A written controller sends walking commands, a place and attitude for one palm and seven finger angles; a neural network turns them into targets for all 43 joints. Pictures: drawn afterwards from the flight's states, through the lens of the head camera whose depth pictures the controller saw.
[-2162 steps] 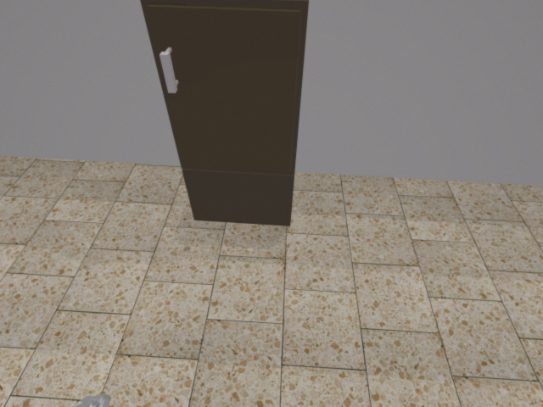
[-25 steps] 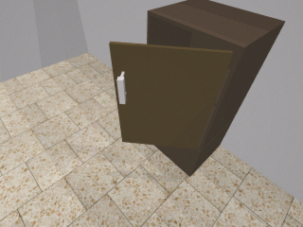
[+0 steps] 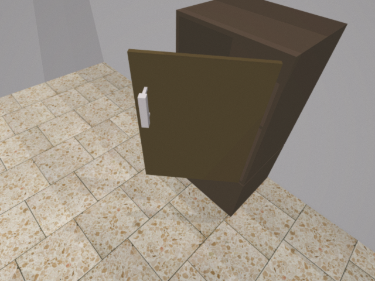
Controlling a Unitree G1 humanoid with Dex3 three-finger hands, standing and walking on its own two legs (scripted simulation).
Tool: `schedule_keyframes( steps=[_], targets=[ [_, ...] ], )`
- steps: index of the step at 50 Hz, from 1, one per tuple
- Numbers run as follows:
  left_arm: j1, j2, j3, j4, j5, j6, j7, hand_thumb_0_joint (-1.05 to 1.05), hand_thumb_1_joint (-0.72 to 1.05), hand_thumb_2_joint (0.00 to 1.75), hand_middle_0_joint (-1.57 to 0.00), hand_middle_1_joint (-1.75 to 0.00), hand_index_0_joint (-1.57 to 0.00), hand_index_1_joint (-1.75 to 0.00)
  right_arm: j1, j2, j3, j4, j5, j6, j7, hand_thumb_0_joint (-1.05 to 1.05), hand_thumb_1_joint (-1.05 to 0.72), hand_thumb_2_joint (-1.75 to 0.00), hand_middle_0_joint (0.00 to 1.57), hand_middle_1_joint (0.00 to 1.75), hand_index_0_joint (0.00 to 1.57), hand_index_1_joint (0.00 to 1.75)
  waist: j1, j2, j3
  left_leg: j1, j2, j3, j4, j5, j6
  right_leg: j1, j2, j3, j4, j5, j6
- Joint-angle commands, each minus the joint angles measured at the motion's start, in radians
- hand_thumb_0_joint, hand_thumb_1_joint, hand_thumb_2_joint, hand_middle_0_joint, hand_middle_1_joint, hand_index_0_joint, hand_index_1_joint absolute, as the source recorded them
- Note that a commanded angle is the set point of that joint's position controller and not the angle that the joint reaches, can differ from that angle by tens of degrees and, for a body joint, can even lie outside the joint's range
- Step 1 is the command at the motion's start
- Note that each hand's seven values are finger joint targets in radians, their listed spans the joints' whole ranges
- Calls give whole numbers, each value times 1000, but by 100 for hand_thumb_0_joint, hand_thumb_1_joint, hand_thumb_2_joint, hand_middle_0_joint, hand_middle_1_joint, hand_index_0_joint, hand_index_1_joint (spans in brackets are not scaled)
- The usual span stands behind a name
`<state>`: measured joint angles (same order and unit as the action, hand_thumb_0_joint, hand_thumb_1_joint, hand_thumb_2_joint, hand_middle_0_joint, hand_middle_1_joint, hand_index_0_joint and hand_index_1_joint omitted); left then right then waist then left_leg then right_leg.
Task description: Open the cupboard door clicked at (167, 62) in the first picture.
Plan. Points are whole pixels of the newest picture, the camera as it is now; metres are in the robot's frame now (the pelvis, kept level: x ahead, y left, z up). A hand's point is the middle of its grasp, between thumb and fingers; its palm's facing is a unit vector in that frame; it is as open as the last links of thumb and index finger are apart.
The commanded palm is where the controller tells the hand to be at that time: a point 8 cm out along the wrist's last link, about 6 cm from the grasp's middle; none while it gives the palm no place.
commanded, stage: shuffle to correct the standing spot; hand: left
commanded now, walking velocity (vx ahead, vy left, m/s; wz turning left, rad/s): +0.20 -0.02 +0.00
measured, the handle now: (145, 107) +0.62 +0.17 +0.01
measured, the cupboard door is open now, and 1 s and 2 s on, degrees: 41 41 41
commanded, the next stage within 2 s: come to a stop and stand still in 0.34 s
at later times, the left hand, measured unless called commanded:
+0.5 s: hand out of the picture +0.00 +0.16 -0.19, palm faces +0.04 -1.00 -0.08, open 7.4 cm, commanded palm none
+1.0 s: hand (138, 238) +0.27 +0.15 -0.18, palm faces -0.05 -0.97 -0.22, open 7.4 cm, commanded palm none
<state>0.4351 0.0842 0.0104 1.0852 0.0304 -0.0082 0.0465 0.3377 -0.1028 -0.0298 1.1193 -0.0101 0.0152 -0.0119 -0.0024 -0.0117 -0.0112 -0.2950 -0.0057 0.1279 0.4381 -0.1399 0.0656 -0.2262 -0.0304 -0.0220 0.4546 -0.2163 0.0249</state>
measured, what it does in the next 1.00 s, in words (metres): walks ahead: right foot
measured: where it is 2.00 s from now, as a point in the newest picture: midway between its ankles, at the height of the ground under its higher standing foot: outside the picture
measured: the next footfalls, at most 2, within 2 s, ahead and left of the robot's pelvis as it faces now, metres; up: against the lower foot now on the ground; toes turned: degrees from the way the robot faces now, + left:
right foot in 0.94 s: +0.20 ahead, -0.14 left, +0.00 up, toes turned -7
left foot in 1.34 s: +0.15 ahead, +0.13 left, +0.00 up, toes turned +1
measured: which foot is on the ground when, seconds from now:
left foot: down 0.00-0.96, up 0.98-1.00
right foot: down 0.00-0.44, up 0.46-0.92, down 0.94-1.00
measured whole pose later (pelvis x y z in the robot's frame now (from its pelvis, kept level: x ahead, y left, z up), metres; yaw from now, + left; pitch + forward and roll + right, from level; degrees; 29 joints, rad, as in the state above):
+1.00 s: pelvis +0.14 -0.02 -0.01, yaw -2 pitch +0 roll -1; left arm 0.07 0.15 0.05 0.94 0.03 0.00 0.04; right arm 0.29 -0.15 -0.07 1.09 -0.01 0.03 -0.04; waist -0.04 0.03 0.14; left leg -0.28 0.01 0.06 0.87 -0.53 0.00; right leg -0.34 -0.03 -0.08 0.62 -0.28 -0.01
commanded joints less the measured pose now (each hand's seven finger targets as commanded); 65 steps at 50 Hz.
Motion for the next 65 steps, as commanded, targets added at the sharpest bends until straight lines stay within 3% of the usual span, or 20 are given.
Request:
schedule_keyframes(
  steps=[1, 6, 13, 17, 19, 20, 22, 23, 26, 29, 34, 41, 45, 46, 47, 48, 49, 52, 62, 65],
  targets=[
    [117, 63, 14, -8, 2, -10, -1, 0, 90, 90, -20, -30, -20, -30, 60, -87, -15, -25, -6, -16, -9, 0, -90, -90, 20, 30, 20, 30, 3, 5, 125, -14, 111, -191, -168, -329, -31, -112, -48, 88, -125, -197, -43],
    [155, 63, 32, -11, 10, 4, -13, 0, 90, 90, -20, -30, -20, -30, 44, -109, -30, -39, -12, -9, -8, 0, -90, -90, 20, 30, 20, 30, 24, 37, 154, -88, 122, -205, -205, -539, -17, -100, -11, 60, -72, -340, -57],
    [170, 70, 54, -16, 2, 7, -30, 0, 90, 90, -20, -30, -20, -30, 32, -83, -36, -64, -11, -11, -14, 0, -90, -90, 20, 30, 20, 30, 22, -73, 134, -78, 59, -114, -2, -457, -29, -123, -58, 154, -123, -422, -111],
    [89, 104, 65, -28, -7, -6, -22, 0, 90, 90, -20, -30, -20, -30, 47, -32, -27, -73, -12, -24, -11, 0, -90, -90, 20, 30, 20, 30, -25, -201, 122, -38, 10, -37, 295, -250, -40, -190, -181, 322, -246, -526, -174],
    [38, 94, 59, -46, -7, -13, -22, 0, 90, 90, -20, -30, -20, -30, 94, -27, -18, -66, -8, -43, -10, 0, -90, -90, 20, 30, 20, 30, -56, -118, 122, 56, 33, -62, 143, -238, -27, -216, -136, 248, -142, -411, -157],
    [28, 76, 53, -51, -6, -13, -27, 0, 90, 90, -20, -30, -20, -30, 136, -48, -18, -48, -7, -56, -13, 0, -90, -90, 20, 30, 20, 30, -62, 0, 124, 138, 74, -139, 8, -278, -11, -265, -68, 164, -1, -321, -129],
    [-34, 38, 46, -85, 5, -14, -33, 0, 90, 90, -20, -30, -20, -30, 269, -166, -44, -9, -20, -67, -27, 0, -90, -90, 20, 30, 20, 30, -99, 275, 173, 234, 375, -570, -309, -495, 76, -481, 45, -39, 458, -275, -62],
    [-50, 71, 50, -84, 17, -6, -29, 0, 90, 90, -20, -30, -20, -30, 243, -152, -36, -9, -15, -63, -28, 0, -90, -90, 20, 30, 20, 30, -69, 211, 237, 127, 393, -564, -344, -483, 79, -468, -17, 28, 560, -226, -68],
    [-12, 38, 42, -48, 7, -4, -29, 0, 90, 90, -20, -30, -20, -30, 155, -76, 6, -30, -8, -82, -39, 0, -90, -90, 20, 30, 20, 30, -7, 29, 212, 54, 324, -335, -269, 152, 63, -363, -69, 51, 582, -84, -30],
    [-1, 30, 38, -40, -5, 16, -17, 0, 90, 90, -20, -30, -20, -30, 135, -96, 11, -21, -5, -88, -59, 0, -90, -90, 20, 30, 20, 30, 15, 51, 69, 180, 271, -163, -122, 816, 35, -265, -35, 20, 512, -60, -9],
    [-120, 83, 59, -102, 1, 48, -8, 0, 90, 90, -20, -30, -20, -30, 150, -116, -17, -6, -6, -49, -73, 0, -90, -90, 20, 30, 20, 30, -13, 142, 50, 289, 283, -150, -51, 940, 50, -349, 8, -1, 551, -83, -7],
    [-290, 97, 60, -174, -1, 50, -17, 0, 90, 90, -20, -30, -20, -30, 100, -138, -52, -17, -21, -24, -67, 0, -90, -90, 20, 30, 20, 30, -39, 166, 32, 364, 278, -149, 15, 859, 83, -346, 6, -5, 403, -120, -16],
    [-203, 142, 67, -156, -2, 23, -18, 0, 90, 90, -20, -30, -20, -30, 53, -170, -62, -40, -11, -16, -48, 0, -90, -90, 20, 30, 20, 30, 17, 144, -32, 296, 232, -130, 170, 788, 24, -74, 5, -42, 58, 57, -33],
    [-139, 177, 72, -138, 0, 9, -15, 0, 90, 90, -20, -30, -20, -30, 59, -168, -64, -48, -3, -14, -41, 0, -90, -90, 20, 30, 20, 30, 47, 61, -84, 239, 182, -113, 295, 604, -16, 64, -40, -33, -67, 325, -41],
    [-100, 255, 84, -122, 7, -3, -2, 0, 90, 90, -20, -30, -20, -30, 96, -120, -60, -60, 6, -11, -30, 0, -90, -90, 20, 30, 20, 30, 46, -166, -163, 18, 63, -53, 514, 8, -72, 279, -271, 168, -7, 865, -130],
    [-95, 296, 87, -123, -8, -3, 0, 0, 90, 90, -20, -30, -20, -30, 85, -103, -57, -87, 11, 2, -32, 0, -90, -90, 20, 30, 20, 30, 41, -230, -192, -80, -30, -101, 715, -522, -91, 273, -447, 311, 40, 1233, -260],
    [-136, 268, 80, -138, -11, 1, 5, 0, 90, 90, -20, -30, -20, -30, 51, -107, -59, -95, 7, 15, -39, 0, -90, -90, 20, 30, 20, 30, 32, -153, -117, -96, -2, -187, 762, -508, -85, 173, -439, 243, -3, 1084, -288],
    [-245, 224, 72, -165, -9, 14, 7, 0, 90, 90, -20, -30, -20, -30, -33, -118, -60, -98, -5, 40, -25, 0, -90, -90, 20, 30, 20, 30, 12, -150, 15, -167, 23, -182, 844, -382, -108, 28, -323, 176, -55, 753, -245],
    [-203, 279, 90, -195, 13, 16, -4, 0, 90, 90, -20, -30, -20, -30, -124, -134, -45, -166, -4, 24, 0, 0, -90, -90, 20, 30, 20, 30, 37, -200, -34, -74, 15, -99, 409, -313, -124, 58, -257, 143, -61, 431, -201],
    [-230, 283, 90, -198, 6, 27, -9, 0, 90, 90, -20, -30, -20, -30, -55, -134, -40, -153, -1, 8, -1, 0, -90, -90, 20, 30, 20, 30, -4, -202, -38, 110, -2, -62, 112, -167, -109, -39, -222, 130, -13, 261, -144]
  ],
)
